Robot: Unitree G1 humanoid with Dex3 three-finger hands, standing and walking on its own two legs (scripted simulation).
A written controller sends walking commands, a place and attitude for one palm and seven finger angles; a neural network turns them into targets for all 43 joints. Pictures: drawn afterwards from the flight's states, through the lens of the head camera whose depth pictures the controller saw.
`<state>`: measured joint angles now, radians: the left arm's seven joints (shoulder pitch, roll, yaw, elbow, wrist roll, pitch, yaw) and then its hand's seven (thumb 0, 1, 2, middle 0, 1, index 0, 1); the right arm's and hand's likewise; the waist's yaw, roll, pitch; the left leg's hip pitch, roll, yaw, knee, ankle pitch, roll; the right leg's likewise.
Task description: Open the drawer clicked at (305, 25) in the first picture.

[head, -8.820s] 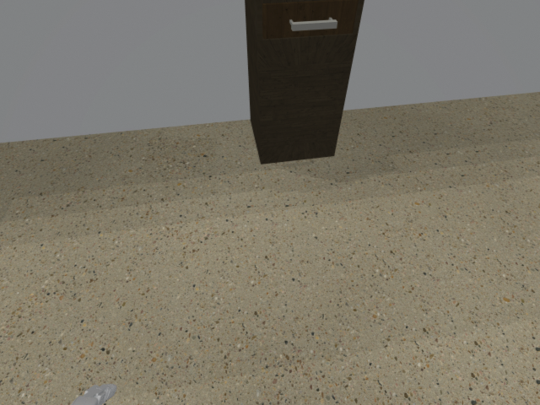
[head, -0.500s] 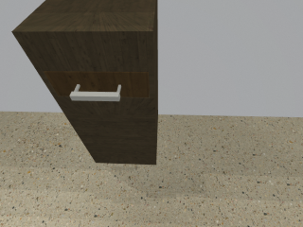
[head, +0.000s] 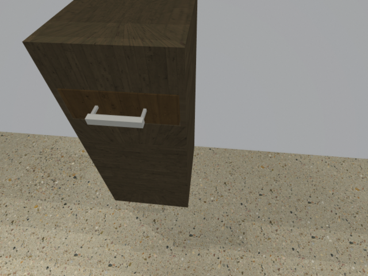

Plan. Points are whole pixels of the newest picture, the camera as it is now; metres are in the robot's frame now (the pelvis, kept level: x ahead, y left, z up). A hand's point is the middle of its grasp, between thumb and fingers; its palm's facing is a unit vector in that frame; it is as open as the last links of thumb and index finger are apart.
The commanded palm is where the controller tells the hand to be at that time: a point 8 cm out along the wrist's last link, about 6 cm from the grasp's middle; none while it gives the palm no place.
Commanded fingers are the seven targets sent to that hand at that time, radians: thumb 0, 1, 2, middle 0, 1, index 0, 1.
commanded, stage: look again from close up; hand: left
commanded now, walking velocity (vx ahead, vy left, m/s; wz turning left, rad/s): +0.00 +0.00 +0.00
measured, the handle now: (117, 115) +0.57 +0.26 -0.02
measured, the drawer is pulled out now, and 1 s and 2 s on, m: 0.00 0.00 0.00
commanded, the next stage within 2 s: shuffle to correct the standing spot in 0.62 s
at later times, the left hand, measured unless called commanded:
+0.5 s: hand out of the picture +0.06 +0.29 -0.17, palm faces +0.00 -0.97 -0.24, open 7.4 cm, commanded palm none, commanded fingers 0.00 0.90 0.90 -0.20 -0.30 -0.20 -0.30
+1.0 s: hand out of the picture -0.05 +0.28 -0.17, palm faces -0.07 -0.99 -0.13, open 7.4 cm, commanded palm none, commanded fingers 0.00 0.90 0.90 -0.20 -0.30 -0.20 -0.30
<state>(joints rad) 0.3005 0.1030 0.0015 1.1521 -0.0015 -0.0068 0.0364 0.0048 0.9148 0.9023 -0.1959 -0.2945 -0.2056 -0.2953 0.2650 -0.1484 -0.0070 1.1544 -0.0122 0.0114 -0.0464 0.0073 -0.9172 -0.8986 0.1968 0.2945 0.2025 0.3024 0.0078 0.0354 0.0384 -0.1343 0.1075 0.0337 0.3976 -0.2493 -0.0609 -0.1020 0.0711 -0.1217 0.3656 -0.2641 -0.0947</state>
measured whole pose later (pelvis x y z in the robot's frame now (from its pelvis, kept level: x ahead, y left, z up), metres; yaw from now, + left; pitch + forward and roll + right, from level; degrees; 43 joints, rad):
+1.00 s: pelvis -0.02 +0.12 +0.00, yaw -5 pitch -1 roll -1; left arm 0.40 0.13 0.01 1.08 0.03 0.05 0.00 0.00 0.90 0.90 -0.19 -0.29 -0.20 -0.29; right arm 0.38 -0.18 -0.02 1.09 -0.03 -0.01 -0.03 0.01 -0.91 -0.90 0.20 0.30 0.21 0.30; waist -0.02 0.00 0.01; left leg -0.14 -0.06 0.12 0.36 -0.22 0.12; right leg -0.30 -0.05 -0.05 0.70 -0.40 -0.01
